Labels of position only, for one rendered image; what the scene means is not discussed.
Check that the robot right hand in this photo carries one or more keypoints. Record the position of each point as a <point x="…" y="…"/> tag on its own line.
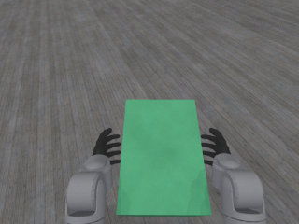
<point x="220" y="147"/>

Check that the robot left forearm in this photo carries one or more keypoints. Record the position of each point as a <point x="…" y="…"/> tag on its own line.
<point x="86" y="192"/>

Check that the robot left hand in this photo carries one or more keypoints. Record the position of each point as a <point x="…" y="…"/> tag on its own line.
<point x="101" y="146"/>

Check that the carton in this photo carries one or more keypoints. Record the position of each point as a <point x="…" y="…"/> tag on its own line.
<point x="162" y="172"/>

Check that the robot right forearm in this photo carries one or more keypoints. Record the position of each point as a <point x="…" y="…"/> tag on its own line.
<point x="242" y="195"/>

